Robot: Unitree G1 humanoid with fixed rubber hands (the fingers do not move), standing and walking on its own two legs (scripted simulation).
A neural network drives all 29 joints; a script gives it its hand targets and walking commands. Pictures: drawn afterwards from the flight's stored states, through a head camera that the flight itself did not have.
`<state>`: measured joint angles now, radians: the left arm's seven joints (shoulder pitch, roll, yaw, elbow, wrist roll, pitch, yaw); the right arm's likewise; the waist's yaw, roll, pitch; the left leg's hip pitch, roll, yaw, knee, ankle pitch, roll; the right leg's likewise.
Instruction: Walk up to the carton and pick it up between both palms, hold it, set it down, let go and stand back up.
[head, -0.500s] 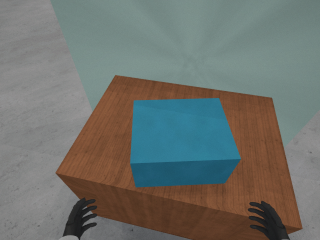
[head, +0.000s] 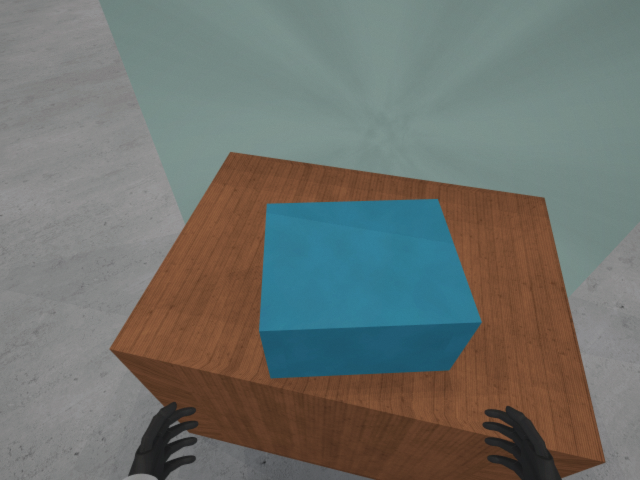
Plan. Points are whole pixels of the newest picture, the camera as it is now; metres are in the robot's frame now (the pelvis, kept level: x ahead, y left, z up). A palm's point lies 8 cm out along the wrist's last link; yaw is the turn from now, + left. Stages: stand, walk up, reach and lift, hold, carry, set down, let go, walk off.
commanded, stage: set down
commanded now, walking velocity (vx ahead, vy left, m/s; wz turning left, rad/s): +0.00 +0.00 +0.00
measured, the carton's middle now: (356, 285) +0.47 +0.01 -0.11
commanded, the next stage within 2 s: let go in 0.28 s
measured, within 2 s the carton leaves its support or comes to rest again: neither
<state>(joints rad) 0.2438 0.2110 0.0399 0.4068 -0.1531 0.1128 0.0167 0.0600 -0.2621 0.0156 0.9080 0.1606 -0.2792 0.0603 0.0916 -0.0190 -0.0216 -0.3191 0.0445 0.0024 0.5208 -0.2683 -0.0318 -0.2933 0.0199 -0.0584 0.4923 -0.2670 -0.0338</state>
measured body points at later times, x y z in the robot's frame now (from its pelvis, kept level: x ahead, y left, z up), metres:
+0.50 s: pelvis +0.01 +0.00 +0.00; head +0.03 +0.01 +0.45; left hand +0.16 +0.25 -0.08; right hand +0.21 -0.23 -0.09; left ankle +0.00 +0.13 -0.74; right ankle -0.01 -0.10 -0.74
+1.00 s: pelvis +0.00 +0.00 +0.00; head -0.01 +0.01 +0.45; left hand +0.11 +0.28 -0.10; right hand +0.20 -0.24 -0.09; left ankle +0.00 +0.14 -0.74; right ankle -0.01 -0.10 -0.74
